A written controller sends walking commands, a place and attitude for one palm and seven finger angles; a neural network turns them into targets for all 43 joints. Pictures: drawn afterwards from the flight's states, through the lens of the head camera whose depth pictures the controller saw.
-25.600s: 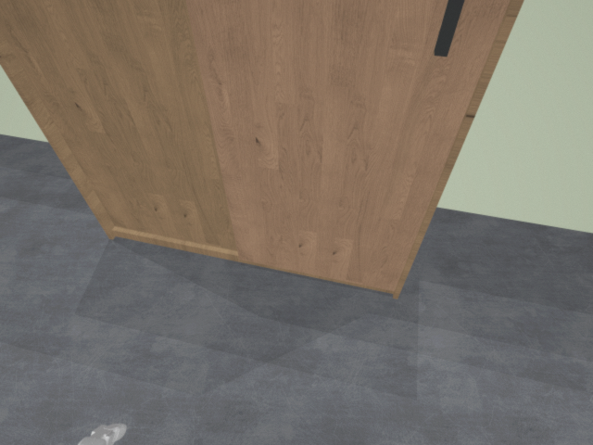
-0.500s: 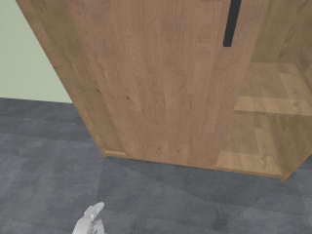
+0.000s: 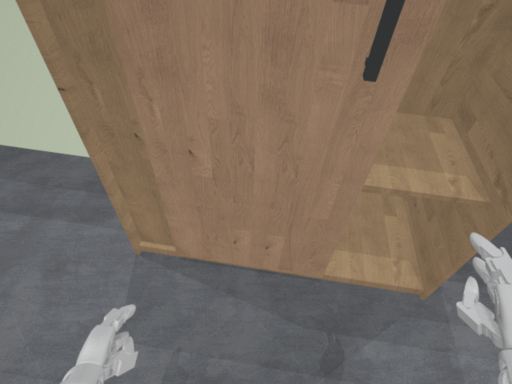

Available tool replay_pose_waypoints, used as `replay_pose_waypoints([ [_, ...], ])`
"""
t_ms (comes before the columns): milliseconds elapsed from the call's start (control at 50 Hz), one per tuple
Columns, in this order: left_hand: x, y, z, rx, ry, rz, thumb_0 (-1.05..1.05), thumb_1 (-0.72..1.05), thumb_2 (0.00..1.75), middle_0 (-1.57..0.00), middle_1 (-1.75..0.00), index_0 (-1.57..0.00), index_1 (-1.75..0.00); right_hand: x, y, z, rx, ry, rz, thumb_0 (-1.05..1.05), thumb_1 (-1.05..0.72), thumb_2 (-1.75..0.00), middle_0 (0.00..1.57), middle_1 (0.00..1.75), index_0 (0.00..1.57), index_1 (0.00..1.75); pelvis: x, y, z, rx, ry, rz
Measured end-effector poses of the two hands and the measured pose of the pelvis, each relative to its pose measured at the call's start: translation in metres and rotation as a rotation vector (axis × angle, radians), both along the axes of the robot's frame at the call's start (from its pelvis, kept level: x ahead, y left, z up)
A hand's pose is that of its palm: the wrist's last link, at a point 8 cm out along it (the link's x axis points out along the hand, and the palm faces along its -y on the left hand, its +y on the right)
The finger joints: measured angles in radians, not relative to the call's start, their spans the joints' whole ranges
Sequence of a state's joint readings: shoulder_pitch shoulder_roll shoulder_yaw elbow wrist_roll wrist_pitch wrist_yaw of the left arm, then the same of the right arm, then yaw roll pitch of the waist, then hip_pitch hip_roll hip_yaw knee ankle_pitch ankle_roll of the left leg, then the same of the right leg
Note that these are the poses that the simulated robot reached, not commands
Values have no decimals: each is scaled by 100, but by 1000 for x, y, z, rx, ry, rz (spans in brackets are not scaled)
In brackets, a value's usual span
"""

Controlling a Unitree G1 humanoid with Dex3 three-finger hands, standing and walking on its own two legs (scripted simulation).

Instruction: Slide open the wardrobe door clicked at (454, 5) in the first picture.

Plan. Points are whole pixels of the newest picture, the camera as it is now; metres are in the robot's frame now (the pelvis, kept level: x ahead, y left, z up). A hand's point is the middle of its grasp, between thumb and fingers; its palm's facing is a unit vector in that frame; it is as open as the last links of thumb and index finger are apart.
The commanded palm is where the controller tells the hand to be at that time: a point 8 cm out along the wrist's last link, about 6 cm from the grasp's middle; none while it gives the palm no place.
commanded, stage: let the arm hang, fingers relaxed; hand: right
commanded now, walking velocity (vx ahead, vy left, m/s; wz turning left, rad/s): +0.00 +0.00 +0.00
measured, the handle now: (384, 23) +0.64 -0.18 +0.28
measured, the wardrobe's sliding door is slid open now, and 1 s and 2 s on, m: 0.42 0.42 0.42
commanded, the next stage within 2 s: look to check the result in 1.00 s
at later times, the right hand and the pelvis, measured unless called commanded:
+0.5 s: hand out of the picture -0.03 -0.23 -0.16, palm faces +0.00 +0.96 -0.29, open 7.3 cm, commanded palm none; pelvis -0.02 +0.00 +0.01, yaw -1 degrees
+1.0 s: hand out of the picture +0.13 -0.23 -0.13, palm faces -0.03 +0.94 -0.33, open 7.4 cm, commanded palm none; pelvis +0.01 +0.00 +0.02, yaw +0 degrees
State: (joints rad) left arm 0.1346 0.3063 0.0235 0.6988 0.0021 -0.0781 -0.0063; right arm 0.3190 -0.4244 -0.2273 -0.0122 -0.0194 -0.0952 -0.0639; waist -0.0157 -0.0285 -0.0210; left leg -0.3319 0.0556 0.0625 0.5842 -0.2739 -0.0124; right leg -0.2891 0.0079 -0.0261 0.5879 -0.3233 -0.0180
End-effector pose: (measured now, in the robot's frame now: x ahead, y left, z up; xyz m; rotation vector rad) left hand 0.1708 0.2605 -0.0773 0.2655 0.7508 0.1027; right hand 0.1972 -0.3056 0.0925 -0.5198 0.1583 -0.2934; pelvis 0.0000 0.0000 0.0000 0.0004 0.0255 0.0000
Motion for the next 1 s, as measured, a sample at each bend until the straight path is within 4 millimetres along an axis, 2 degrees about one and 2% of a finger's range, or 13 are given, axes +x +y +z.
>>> replay_pose_waypoints([
  [40, -5, 2, -11, -4, 39, -7, 1, 90, 90, -21, -30, -21, -30, -9, 3, -62, 83, 262, -37, 0, -90, -90, 20, 30, 20, 30, -7, -1, -2, -6, -3, 2],
  [100, -25, 6, -21, -5, 109, 13, 1, 90, 90, -21, -30, -21, -30, -47, 25, -143, 195, 604, -53, 0, -90, -90, 20, 30, 20, 30, -15, 1, -4, -11, -12, -1],
  [140, -46, 8, -26, 7, 180, 33, 1, 90, 90, -21, -30, -21, -30, -81, 46, -183, 273, 781, -56, 0, -90, -90, 20, 30, 20, 30, -18, 3, -3, -12, -19, -4],
  [180, -73, 10, -30, 23, 271, 55, 1, 91, 90, -21, -30, -21, -30, -116, 67, -212, 352, 925, -63, 1, -90, -90, 20, 30, 20, 30, -21, 4, -2, -10, -25, -7],
  [220, -102, 11, -33, 37, 370, 75, 1, 91, 90, -21, -30, -21, -30, -149, 86, -231, 424, 1038, -75, 1, -90, -90, 20, 30, 20, 30, -23, 5, 0, -5, -28, -7],
  [240, -117, 11, -34, 43, 420, 84, 1, 91, 90, -21, -30, -21, -30, -162, 87, -235, 443, 1064, -115, 1, -93, -90, 20, 30, 21, 30, -24, 5, 1, -1, -28, -9],
  [340, -174, 8, -38, 46, 612, 121, 1, 91, 90, -21, -30, -21, -30, -213, 72, -237, 460, 1172, -218, 0, -96, -90, 21, 30, 21, 30, -25, 8, 7, 11, -29, -17],
  [420, -196, 7, -41, 30, 669, 148, 1, 91, 90, -21, -30, -21, -30, -232, 52, -229, 421, 1215, -280, 0, -94, -90, 21, 30, 21, 30, -25, 6, 9, 13, -33, -17],
  [520, -196, 7, -45, 16, 660, 160, 1, 90, 90, -21, -30, -21, -30, -226, 24, -215, 355, 1198, -323, 0, -92, -90, 20, 30, 21, 30, -23, 4, 10, 10, -36, -12],
  [660, -162, 14, -44, 20, 580, 145, 1, 90, 90, -21, -30, -21, -30, -175, 3, -199, 293, 1082, -302, 0, -91, -90, 20, 30, 20, 30, -16, 1, 13, 3, -40, -6],
  [840, -99, 25, -31, 43, 442, 119, 1, 91, 90, -21, -30, -21, -30, -101, 11, -187, 277, 941, -201, 0, -90, -90, 20, 30, 20, 30, -3, 0, 16, -2, -46, -2],
  [920, -78, 30, -24, 55, 401, 111, 1, 91, 90, -21, -30, -21, -30, -81, 20, -185, 283, 913, -168, 0, -90, -90, 20, 30, 20, 30, 3, 2, 18, -3, -45, 0],
  [1000, -65, 35, -20, 66, 387, 107, 1, 91, 90, -21, -30, -21, -30, -73, 26, -187, 291, 914, -154, 0, -90, -90, 20, 30, 20, 30, 10, 3, 18, -3, -41, 1],
])
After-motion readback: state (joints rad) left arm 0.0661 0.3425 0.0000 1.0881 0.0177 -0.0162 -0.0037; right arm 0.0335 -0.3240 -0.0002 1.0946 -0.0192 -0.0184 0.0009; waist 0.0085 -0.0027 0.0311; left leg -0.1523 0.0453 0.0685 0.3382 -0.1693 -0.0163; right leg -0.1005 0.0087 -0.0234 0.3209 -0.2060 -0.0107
